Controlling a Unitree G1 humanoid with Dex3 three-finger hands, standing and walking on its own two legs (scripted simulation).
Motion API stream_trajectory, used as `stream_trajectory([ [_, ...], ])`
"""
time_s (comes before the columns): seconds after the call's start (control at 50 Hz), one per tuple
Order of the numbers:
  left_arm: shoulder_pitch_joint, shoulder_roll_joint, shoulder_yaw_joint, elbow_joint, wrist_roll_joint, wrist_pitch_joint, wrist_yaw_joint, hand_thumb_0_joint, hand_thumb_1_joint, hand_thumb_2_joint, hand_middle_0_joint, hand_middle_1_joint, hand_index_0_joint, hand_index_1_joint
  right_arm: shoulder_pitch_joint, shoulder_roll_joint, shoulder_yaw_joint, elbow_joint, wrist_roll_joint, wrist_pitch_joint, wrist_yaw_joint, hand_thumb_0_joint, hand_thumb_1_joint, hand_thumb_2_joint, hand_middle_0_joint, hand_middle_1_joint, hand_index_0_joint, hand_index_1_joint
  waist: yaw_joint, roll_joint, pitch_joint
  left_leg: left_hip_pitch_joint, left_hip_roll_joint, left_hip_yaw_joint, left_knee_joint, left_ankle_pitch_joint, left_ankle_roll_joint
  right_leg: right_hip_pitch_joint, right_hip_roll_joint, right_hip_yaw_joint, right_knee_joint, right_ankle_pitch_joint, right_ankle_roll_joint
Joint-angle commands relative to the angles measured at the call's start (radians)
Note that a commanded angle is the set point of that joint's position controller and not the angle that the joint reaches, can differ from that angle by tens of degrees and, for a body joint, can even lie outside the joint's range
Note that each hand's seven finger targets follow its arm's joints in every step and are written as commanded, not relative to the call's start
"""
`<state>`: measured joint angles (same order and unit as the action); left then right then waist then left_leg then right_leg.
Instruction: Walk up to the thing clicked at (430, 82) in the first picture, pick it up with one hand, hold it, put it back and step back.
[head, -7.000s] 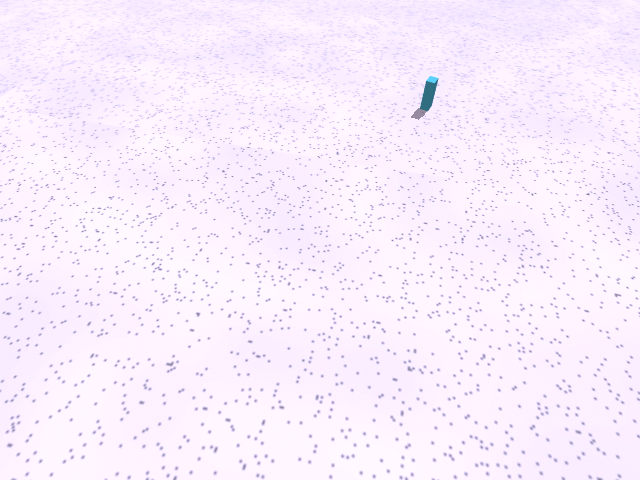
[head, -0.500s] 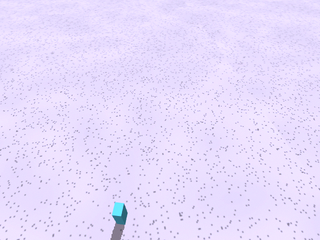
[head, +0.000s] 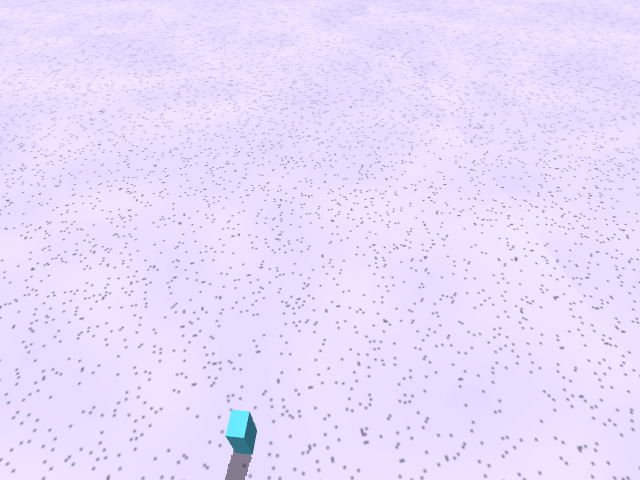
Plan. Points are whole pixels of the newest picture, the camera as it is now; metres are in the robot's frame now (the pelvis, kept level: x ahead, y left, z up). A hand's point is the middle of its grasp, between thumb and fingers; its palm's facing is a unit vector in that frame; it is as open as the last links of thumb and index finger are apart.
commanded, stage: walk up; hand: left
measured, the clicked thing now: (242, 433) +0.38 +0.22 -0.70
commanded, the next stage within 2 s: stand in 0.10 s
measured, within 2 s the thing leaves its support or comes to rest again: neither
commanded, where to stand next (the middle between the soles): +0.02 +0.00 m, yaw +1 degrees
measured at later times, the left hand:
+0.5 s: hand out of the picture +0.07 +0.25 -0.15, palm faces -0.01 -0.94 -0.34, open 7.3 cm
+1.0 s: hand out of the picture +0.05 +0.25 -0.15, palm faces -0.01 -0.94 -0.34, open 7.3 cm
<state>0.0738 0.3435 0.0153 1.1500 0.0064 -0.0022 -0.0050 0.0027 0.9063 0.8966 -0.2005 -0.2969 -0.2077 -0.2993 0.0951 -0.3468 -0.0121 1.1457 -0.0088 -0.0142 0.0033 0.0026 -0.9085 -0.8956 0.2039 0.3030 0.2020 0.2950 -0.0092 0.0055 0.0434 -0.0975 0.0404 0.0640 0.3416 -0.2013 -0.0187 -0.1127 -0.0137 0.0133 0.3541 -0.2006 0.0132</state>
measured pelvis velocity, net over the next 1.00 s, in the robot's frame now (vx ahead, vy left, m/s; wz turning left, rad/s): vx -0.02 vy -0.01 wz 0.01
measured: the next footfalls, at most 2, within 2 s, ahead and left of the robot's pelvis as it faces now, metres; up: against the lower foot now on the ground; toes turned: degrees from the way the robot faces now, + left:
none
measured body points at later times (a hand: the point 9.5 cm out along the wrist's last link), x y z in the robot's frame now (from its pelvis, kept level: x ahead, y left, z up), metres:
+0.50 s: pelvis -0.01 -0.01 +0.00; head +0.00 -0.01 +0.45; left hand +0.07 +0.30 -0.13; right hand +0.08 -0.30 -0.13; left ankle -0.01 +0.13 -0.75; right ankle +0.00 -0.13 -0.75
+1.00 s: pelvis -0.02 -0.01 +0.00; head -0.01 -0.01 +0.45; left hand +0.06 +0.29 -0.13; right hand +0.05 -0.31 -0.13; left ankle -0.01 +0.13 -0.75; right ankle +0.00 -0.13 -0.75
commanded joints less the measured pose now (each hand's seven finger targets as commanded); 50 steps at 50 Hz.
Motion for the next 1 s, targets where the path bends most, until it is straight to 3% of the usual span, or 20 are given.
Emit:
stream_trajectory([
  [0.0,-0.051,0.211,0.031,-0.068,0.005,-0.028,0.013,0.000,0.900,0.900,-0.200,-0.300,-0.200,-0.300,-0.034,-0.220,-0.043,-0.058,-0.002,-0.018,-0.010,0.000,-0.900,-0.900,0.200,0.300,0.200,0.300,-0.003,-0.008,-0.075,0.039,0.090,-0.078,-0.051,0.132,0.041,-0.008,-0.098,0.078,-0.048,0.190,-0.033],
  [0.06,-0.046,0.211,0.030,-0.067,0.004,-0.029,0.013,0.000,0.900,0.900,-0.200,-0.300,-0.200,-0.300,-0.042,-0.214,-0.042,-0.060,-0.002,-0.017,-0.010,0.000,-0.900,-0.900,0.200,0.300,0.200,0.300,0.000,-0.010,-0.073,0.049,0.090,-0.076,-0.052,0.146,0.041,-0.017,-0.097,0.081,-0.048,0.213,-0.029],
  [0.08,-0.058,0.225,0.029,-0.072,-0.005,-0.029,0.016,0.000,0.900,0.900,-0.200,-0.300,-0.200,-0.300,-0.069,-0.202,-0.033,-0.070,0.000,-0.017,-0.011,0.000,-0.900,-0.900,0.200,0.300,0.200,0.300,0.001,-0.014,-0.043,0.028,0.112,-0.099,-0.066,0.239,0.030,-0.017,-0.113,0.076,-0.050,0.268,-0.029],
  [0.14,-0.031,0.215,0.028,-0.067,-0.007,-0.028,0.017,0.000,0.900,0.900,-0.200,-0.300,-0.200,-0.300,-0.067,-0.219,-0.037,-0.065,0.002,-0.016,-0.013,0.000,-0.900,-0.900,0.200,0.300,0.200,0.300,0.004,0.006,-0.081,0.071,0.115,-0.091,-0.056,0.280,0.028,0.003,-0.115,0.074,-0.052,0.295,-0.027],
  [0.22,-0.034,0.217,0.027,-0.066,-0.003,-0.025,0.016,0.000,0.900,0.900,-0.200,-0.300,-0.200,-0.300,-0.069,-0.211,-0.031,-0.062,0.003,-0.013,-0.013,0.000,-0.900,-0.900,0.200,0.300,0.200,0.300,0.003,0.013,-0.085,0.059,0.109,-0.089,-0.074,0.198,0.024,0.010,-0.116,0.078,-0.070,0.235,-0.026],
  [0.54,-0.022,0.222,0.021,-0.068,-0.002,-0.026,0.013,0.000,0.900,0.900,-0.200,-0.300,-0.200,-0.300,-0.057,-0.210,-0.028,-0.052,-0.001,-0.012,-0.005,0.000,-0.900,-0.900,0.200,0.300,0.200,0.300,0.000,-0.002,-0.055,0.032,0.105,-0.099,-0.089,0.088,0.025,-0.027,-0.115,0.084,-0.105,0.123,-0.027],
  [0.8,-0.015,0.237,0.023,-0.073,0.000,-0.027,0.013,0.000,0.900,0.900,-0.200,-0.300,-0.200,-0.300,-0.026,-0.206,-0.030,-0.051,-0.004,-0.011,-0.003,0.000,-0.900,-0.900,0.200,0.300,0.200,0.300,0.000,-0.020,-0.045,0.008,0.102,-0.107,-0.085,0.050,0.027,-0.039,-0.115,0.092,-0.110,0.055,-0.033],
  [0.9,-0.003,0.228,0.020,-0.073,0.000,-0.028,0.012,0.000,0.900,0.900,-0.200,-0.300,-0.200,-0.300,-0.028,-0.214,-0.030,-0.051,-0.004,-0.012,-0.005,0.000,-0.900,-0.900,0.200,0.300,0.200,0.300,0.005,0.005,-0.051,0.014,0.104,-0.109,-0.084,0.066,0.030,-0.030,-0.117,0.091,-0.101,0.104,-0.032],
  [0.98,-0.008,0.234,0.021,-0.075,-0.001,-0.028,0.012,0.000,0.900,0.900,-0.200,-0.300,-0.200,-0.300,-0.014,-0.211,-0.029,-0.051,-0.005,-0.011,-0.004,0.000,-0.900,-0.900,0.200,0.300,0.200,0.300,0.001,-0.015,-0.047,0.009,0.103,-0.106,-0.083,0.064,0.029,-0.036,-0.115,0.093,-0.105,0.079,-0.034],
])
